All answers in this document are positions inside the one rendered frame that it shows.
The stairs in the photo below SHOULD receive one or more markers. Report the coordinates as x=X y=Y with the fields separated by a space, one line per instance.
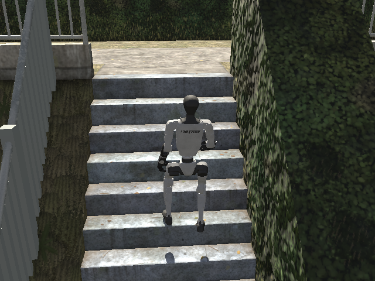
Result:
x=125 y=234

